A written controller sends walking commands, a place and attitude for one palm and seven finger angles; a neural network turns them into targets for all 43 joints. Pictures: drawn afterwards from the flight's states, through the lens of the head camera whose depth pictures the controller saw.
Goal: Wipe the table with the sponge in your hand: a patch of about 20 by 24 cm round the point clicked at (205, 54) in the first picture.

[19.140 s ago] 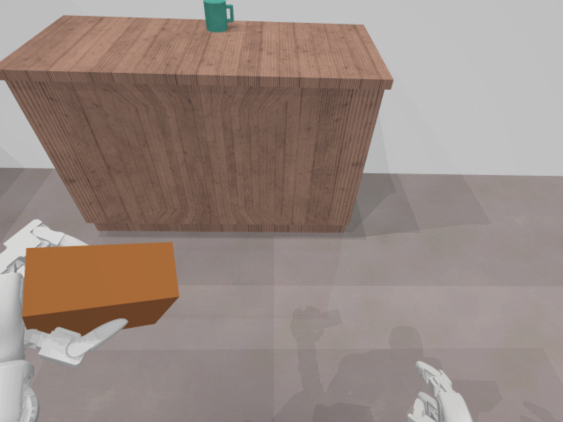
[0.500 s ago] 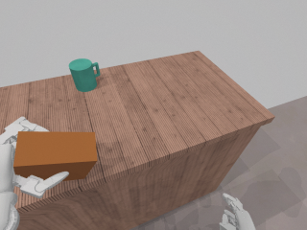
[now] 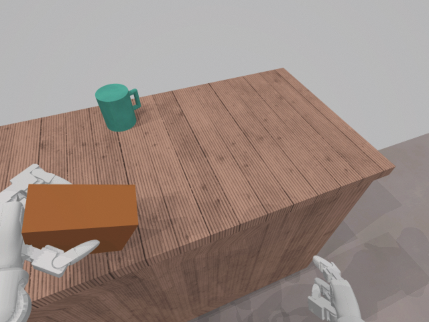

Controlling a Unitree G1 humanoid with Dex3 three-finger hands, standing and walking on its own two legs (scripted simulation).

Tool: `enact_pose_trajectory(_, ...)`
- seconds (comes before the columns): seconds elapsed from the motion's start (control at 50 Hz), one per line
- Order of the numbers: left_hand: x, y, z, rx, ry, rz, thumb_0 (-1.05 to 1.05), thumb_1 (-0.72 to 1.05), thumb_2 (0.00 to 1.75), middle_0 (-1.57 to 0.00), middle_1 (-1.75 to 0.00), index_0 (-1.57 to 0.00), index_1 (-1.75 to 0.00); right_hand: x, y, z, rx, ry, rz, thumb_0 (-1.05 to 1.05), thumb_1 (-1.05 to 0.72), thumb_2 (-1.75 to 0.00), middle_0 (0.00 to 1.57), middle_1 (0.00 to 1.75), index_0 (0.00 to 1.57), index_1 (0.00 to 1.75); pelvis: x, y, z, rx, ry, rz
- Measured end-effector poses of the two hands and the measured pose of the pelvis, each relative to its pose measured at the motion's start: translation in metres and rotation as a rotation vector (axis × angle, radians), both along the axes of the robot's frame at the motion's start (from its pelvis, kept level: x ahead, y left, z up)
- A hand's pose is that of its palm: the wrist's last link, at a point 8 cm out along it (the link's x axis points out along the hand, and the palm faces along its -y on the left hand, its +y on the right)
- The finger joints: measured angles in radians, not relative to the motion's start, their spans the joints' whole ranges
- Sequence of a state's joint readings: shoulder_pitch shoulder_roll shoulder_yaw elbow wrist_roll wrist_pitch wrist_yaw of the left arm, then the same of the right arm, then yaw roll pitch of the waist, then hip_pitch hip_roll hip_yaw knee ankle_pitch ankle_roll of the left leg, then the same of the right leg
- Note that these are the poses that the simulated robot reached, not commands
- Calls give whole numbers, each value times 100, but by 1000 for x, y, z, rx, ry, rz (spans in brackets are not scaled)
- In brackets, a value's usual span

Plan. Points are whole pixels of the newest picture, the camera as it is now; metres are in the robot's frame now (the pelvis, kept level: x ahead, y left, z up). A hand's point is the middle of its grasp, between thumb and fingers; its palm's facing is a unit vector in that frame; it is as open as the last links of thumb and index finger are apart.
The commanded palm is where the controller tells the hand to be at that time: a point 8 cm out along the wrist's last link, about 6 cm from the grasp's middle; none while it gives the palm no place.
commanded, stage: come to a stop and stand still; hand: left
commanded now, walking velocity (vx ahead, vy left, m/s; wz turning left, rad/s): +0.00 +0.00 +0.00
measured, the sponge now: (99, 221) +0.23 +0.20 +0.12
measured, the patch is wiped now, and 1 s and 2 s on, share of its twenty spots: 0.00 0.00 0.00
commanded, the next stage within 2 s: look again from close up in 0.26 s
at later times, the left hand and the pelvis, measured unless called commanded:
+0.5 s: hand (24, 182) +0.23 +0.26 +0.22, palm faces +0.51 -0.74 -0.44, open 10.3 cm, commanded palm +0.14 +0.25 +0.17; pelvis -0.02 -0.03 -0.01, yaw +0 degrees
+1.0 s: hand (18, 228) +0.18 +0.26 +0.18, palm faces +0.44 -0.84 -0.31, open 10.3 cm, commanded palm +0.13 +0.29 +0.17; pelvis -0.02 +0.01 -0.01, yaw +1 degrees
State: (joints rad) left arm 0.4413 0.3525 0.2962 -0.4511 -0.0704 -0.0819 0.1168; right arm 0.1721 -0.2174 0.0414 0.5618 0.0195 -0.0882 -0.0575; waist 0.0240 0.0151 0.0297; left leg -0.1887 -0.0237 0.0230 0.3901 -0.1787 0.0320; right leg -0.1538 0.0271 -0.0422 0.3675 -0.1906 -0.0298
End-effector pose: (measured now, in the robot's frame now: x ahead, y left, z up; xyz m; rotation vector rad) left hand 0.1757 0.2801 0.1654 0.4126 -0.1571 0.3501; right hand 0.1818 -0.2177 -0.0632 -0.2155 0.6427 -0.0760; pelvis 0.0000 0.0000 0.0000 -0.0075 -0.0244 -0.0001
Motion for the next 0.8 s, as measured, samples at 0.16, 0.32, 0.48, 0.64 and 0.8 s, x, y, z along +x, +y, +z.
enact_pose_trajectory(0.16, -1, -11, 3, 10, 2, -6, 0, -51, 101, -73, -135, -73, -134, -7, -17, -3, 2, 11, -28, 1, -90, -90, 20, 30, 20, 30, 0, -9, -1, -3, 0, 1)
enact_pose_trajectory(0.32, -8, -17, 1, 9, 15, 4, 0, -51, 101, -73, -135, -73, -134, -17, -27, -7, 8, 23, -42, 1, -91, -90, 20, 30, 20, 30, -5, -15, -1, -7, -4, 2)
enact_pose_trajectory(0.48, 7, 13, 60, 246, -250, 27, 0, -51, 101, -73, -135, -73, -134, -34, -23, -13, -19, 65, 45, 1, -91, -90, 20, 30, 20, 30, -18, -28, -7, -5, 16, 10)
enact_pose_trajectory(0.64, -2, -9, 8, 59, -132, -66, 0, -51, 101, -73, -135, -73, -134, -56, -35, -13, -9, 50, -11, 1, -90, -90, 20, 30, 20, 30, -9, -10, -9, 2, 30, -18)
enact_pose_trajectory(0.8, -14, 25, -26, 29, -40, 7, 0, -51, 101, -73, -135, -73, -134, -60, -23, -12, -78, 133, 27, 1, -91, -90, 20, 30, 20, 30, -15, -5, -9, -3, 25, 28)
